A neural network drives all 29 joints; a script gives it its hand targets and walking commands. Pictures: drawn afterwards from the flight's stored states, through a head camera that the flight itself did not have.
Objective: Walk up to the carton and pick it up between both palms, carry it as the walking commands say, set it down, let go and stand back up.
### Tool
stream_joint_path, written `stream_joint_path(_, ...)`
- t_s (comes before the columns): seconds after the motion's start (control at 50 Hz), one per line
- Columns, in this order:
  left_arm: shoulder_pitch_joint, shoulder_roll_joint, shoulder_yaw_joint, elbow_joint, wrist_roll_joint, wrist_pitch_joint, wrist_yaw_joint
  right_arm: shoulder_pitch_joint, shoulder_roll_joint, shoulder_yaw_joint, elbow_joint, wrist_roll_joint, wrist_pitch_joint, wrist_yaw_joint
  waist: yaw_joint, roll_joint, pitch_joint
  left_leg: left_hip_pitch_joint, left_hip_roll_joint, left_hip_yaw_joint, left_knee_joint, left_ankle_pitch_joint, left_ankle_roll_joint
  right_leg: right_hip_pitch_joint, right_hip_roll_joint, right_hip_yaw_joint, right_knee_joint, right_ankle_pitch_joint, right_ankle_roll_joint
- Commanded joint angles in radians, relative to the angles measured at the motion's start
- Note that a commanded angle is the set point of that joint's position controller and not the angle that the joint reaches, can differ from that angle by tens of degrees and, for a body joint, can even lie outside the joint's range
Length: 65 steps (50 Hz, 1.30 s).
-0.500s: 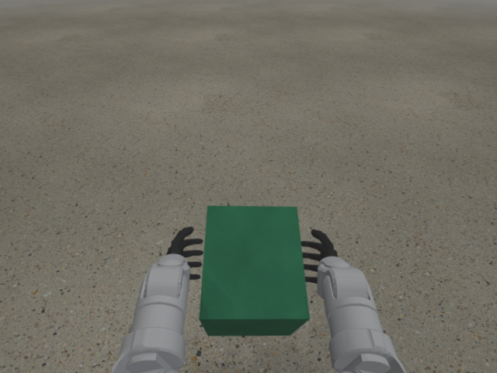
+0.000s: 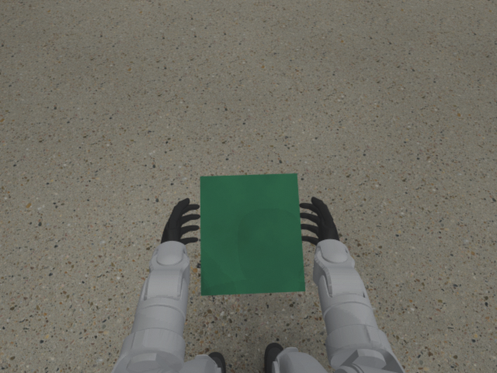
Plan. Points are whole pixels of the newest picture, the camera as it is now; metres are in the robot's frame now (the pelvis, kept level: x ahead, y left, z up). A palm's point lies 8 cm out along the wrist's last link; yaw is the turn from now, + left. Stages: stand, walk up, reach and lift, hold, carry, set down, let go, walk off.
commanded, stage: set down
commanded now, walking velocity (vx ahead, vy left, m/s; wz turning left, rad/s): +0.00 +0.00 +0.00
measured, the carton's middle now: (249, 233) +0.37 -0.01 -0.14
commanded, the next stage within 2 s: none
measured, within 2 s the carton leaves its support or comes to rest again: neither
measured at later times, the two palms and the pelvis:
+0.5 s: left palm (185, 276) +0.29 +0.12 -0.16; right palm (314, 281) +0.28 -0.13 -0.16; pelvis -0.07 -0.01 -0.05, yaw +0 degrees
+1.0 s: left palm (204, 248) +0.38 +0.10 -0.26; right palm (309, 248) +0.37 -0.15 -0.25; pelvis -0.02 -0.01 -0.11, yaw +2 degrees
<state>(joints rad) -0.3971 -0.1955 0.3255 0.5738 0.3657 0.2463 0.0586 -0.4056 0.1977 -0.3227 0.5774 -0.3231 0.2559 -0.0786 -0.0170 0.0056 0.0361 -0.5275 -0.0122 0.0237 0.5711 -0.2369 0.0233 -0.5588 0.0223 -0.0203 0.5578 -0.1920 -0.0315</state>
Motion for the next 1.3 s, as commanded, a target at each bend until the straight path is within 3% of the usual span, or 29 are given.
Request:
stream_joint_path(0.0,-0.337,-0.743,-0.381,0.123,-0.087,-0.22,-0.114,-0.313,0.717,0.37,0.076,0.07,-0.228,0.12,-0.025,0.018,-0.552,0.007,-0.089,-0.184,0.122,0.41,0.009,0.165,0.084,0.16,0.136,0.455,0.006)
stream_joint_path(0.02,-0.349,-0.703,-0.391,0.124,-0.094,-0.251,-0.103,-0.306,0.677,0.375,0.081,0.069,-0.26,0.107,-0.042,-0.014,-0.581,-0.009,-0.09,-0.186,0.141,0.394,0.009,0.147,0.083,0.156,0.147,0.462,0.015)
stream_joint_path(0.08,-0.361,-0.587,-0.386,0.155,-0.087,-0.325,-0.047,-0.303,0.547,0.341,0.144,0.082,-0.338,0.068,-0.052,0.042,-0.594,-0.044,-0.088,-0.171,0.151,0.32,0.001,0.072,0.086,0.139,0.173,0.378,0.012)
stream_joint_path(0.16,-0.395,-0.316,-0.363,0.117,-0.086,-0.376,0.036,-0.302,0.312,0.304,0.143,0.089,-0.395,-0.021,-0.058,0.045,-0.55,-0.128,-0.106,-0.13,0.181,0.161,0.003,0.018,0.097,0.112,0.206,0.234,0.005)
stream_joint_path(0.24,-0.415,-0.091,-0.363,0.072,-0.14,-0.4,0.094,-0.346,0.092,0.309,0.086,0.145,-0.425,-0.105,-0.076,0.035,-0.486,-0.2,-0.121,-0.092,0.229,0.003,0.021,-0.001,0.102,0.094,0.204,0.044,-0.006)
stream_joint_path(0.28,-0.461,-0.009,-0.359,0.035,-0.186,-0.399,0.112,-0.419,0.037,0.314,0.022,0.199,-0.425,-0.141,-0.065,0.04,-0.503,-0.201,-0.126,-0.073,0.255,-0.072,0.025,-0.015,0.099,0.087,0.195,-0.07,-0.006)
stream_joint_path(0.32,-0.517,0.024,-0.351,0.042,-0.228,-0.385,0.115,-0.481,0.021,0.306,0.017,0.245,-0.409,-0.155,-0.051,0.067,-0.498,-0.214,-0.124,-0.056,0.27,-0.147,0.03,-0.042,0.103,0.077,0.203,-0.174,-0.01)
stream_joint_path(0.34,-0.544,0.019,-0.341,0.055,-0.239,-0.371,0.119,-0.502,-0.016,0.28,0.031,0.246,-0.399,-0.154,-0.067,0.092,-0.472,-0.233,-0.121,-0.052,0.266,-0.191,0.023,-0.062,0.105,0.064,0.212,-0.22,-0.021)
stream_joint_path(0.42,-0.613,0.023,-0.355,0.094,-0.288,-0.332,0.124,-0.58,-0.014,0.279,0.042,0.27,-0.364,-0.167,-0.06,0.083,-0.485,-0.291,-0.116,-0.049,0.293,-0.238,0.017,-0.106,0.11,0.058,0.257,-0.28,-0.02)
stream_joint_path(0.44,-0.649,0.013,-0.343,0.098,-0.287,-0.325,0.126,-0.609,-0.008,0.283,0.073,0.277,-0.349,-0.154,-0.03,0.08,-0.488,-0.304,-0.11,-0.055,0.301,-0.257,0.012,-0.123,0.106,0.067,0.274,-0.301,-0.023)
stream_joint_path(0.5,-0.638,-0.026,-0.364,0.156,-0.286,-0.31,0.122,-0.614,-0.01,0.269,0.103,0.274,-0.335,-0.142,-0.06,0.084,-0.512,-0.33,-0.103,-0.072,0.324,-0.279,0.005,-0.183,0.106,0.064,0.306,-0.31,-0.016)
stream_joint_path(0.56,-0.659,-0.031,-0.351,0.199,-0.268,-0.298,0.116,-0.609,0.016,0.235,0.148,0.259,-0.316,-0.139,-0.087,0.069,-0.569,-0.369,-0.104,-0.077,0.362,-0.281,0.001,-0.2,0.101,0.07,0.339,-0.296,-0.002)
stream_joint_path(0.66,-0.709,-0.138,-0.378,0.205,-0.253,-0.303,0.09,-0.655,0.156,0.256,0.141,0.239,-0.318,-0.104,-0.084,0.035,-0.65,-0.428,-0.11,-0.108,0.414,-0.196,0.008,-0.295,0.107,0.075,0.414,-0.172,0.017)
stream_joint_path(0.76,-0.723,-0.271,-0.453,0.131,-0.231,-0.344,0.076,-0.645,0.257,0.293,0.053,0.229,-0.36,-0.074,-0.071,0.053,-0.939,-0.44,-0.135,-0.129,0.525,0.118,-0.012,-0.31,0.125,0.095,0.545,0.179,0.022)
stream_joint_path(0.78,-0.706,-0.302,-0.499,0.098,-0.257,-0.354,0.076,-0.609,0.284,0.321,0.027,0.241,-0.368,-0.068,-0.09,0.038,-1.039,-0.404,-0.137,-0.139,0.547,0.217,-0.01,-0.284,0.135,0.086,0.576,0.285,0.026)
stream_joint_path(0.8,-0.734,-0.309,-0.527,0.018,-0.282,-0.366,0.073,-0.63,0.307,0.357,-0.05,0.267,-0.379,-0.065,-0.07,0.027,-1.168,-0.4,-0.143,-0.144,0.583,0.326,-0.02,-0.231,0.133,0.1,0.612,0.416,0.032)
stream_joint_path(0.84,-0.713,-0.349,-0.598,-0.029,-0.306,-0.378,0.07,-0.601,0.356,0.419,-0.108,0.306,-0.393,-0.065,-0.075,0.025,-1.333,-0.414,-0.152,-0.145,0.646,0.476,-0.026,-0.138,0.131,0.135,0.665,0.655,0.033)
stream_joint_path(0.86,-0.732,-0.349,-0.637,-0.103,-0.341,-0.387,0.069,-0.64,0.376,0.466,-0.195,0.346,-0.393,-0.062,-0.058,0.011,-1.437,-0.415,-0.158,-0.144,0.672,0.519,-0.024,-0.086,0.128,0.138,0.698,0.724,0.042)
stream_joint_path(0.88,-0.743,-0.356,-0.666,-0.117,-0.364,-0.389,0.073,-0.595,0.394,0.474,-0.144,0.343,-0.384,-0.063,-0.073,0.004,-1.448,-0.474,-0.153,-0.141,0.685,0.519,-0.026,-0.038,0.114,0.162,0.715,0.806,0.04)
stream_joint_path(0.9,-0.736,-0.334,-0.654,-0.111,-0.36,-0.387,0.076,-0.568,0.394,0.48,-0.137,0.348,-0.372,-0.064,-0.058,-0.01,-1.428,-0.564,-0.159,-0.123,0.689,0.458,-0.026,0.004,0.102,0.173,0.723,0.854,0.049)
stream_joint_path(0.94,-0.741,-0.301,-0.62,-0.033,-0.339,-0.363,0.067,-0.531,0.376,0.425,-0.071,0.276,-0.34,-0.066,-0.099,-0.031,-1.33,-0.648,-0.164,-0.109,0.69,0.313,-0.035,-0.051,0.101,0.153,0.714,0.736,0.069)
stream_joint_path(1.0,-0.764,-0.321,-0.558,0.071,-0.277,-0.319,0.062,-0.628,0.379,0.413,0.034,0.242,-0.303,-0.037,-0.047,0.053,-1.127,-0.605,-0.161,-0.107,0.684,0.162,-0.041,-0.364,0.131,0.082,0.721,0.293,0.069)
stream_joint_path(1.04,-0.755,-0.411,-0.484,0.217,-0.208,-0.293,0.037,-0.64,0.448,0.36,0.172,0.172,-0.28,-0.009,-0.068,0.054,-0.902,-0.722,-0.158,-0.112,0.681,0.012,-0.039,-0.517,0.126,0.087,0.697,0.125,0.065)
stream_joint_path(1.1,-0.682,-0.439,-0.273,0.468,-0.043,-0.263,-0.022,-0.561,0.526,0.178,0.33,0.008,-0.242,0.04,-0.081,-0.003,-0.643,-0.976,-0.17,-0.125,0.686,0.006,-0.027,-0.654,0.117,0.121,0.678,0.206,0.088)
stream_joint_path(1.14,-0.645,-0.404,-0.145,0.479,-0.003,-0.262,-0.052,-0.577,0.573,0.159,0.29,-0.018,-0.227,0.053,-0.031,-0.095,-0.667,-1.104,-0.175,-0.105,0.709,-0.01,-0.018,-0.544,0.1,0.165,0.677,0.333,0.117)
stream_joint_path(1.16,-0.658,-0.401,-0.135,0.434,-0.009,-0.265,-0.062,-0.627,0.599,0.193,0.23,0.016,-0.226,0.06,0.015,-0.104,-0.736,-1.108,-0.169,-0.09,0.713,-0.02,-0.012,-0.492,0.098,0.169,0.687,0.32,0.124)
stream_joint_path(1.2,-0.755,-0.473,-0.237,0.316,-0.091,-0.288,-0.075,-0.739,0.66,0.309,0.13,0.104,-0.241,0.07,0.051,-0.087,-0.949,-1.075,-0.166,-0.066,0.771,0.05,-0.023,-0.374,0.097,0.192,0.74,0.428,0.123)
stream_joint_path(1.22,-0.826,-0.476,-0.283,0.232,-0.138,-0.303,-0.07,-0.763,0.678,0.346,0.118,0.143,-0.242,0.072,0.04,-0.116,-1.023,-1.03,-0.169,-0.069,0.791,0.093,-0.021,-0.369,0.098,0.177,0.769,0.459,0.126)
stream_joint_path(1.28,-1.06,-0.515,-0.486,-0.059,-0.297,-0.323,-0.04,-0.918,0.684,0.494,-0.08,0.287,-0.256,0.063,0.013,-0.071,-1.408,-0.865,-0.178,-0.065,0.869,0.297,-0.04,-0.257,0.119,0.146,0.884,0.613,0.114)
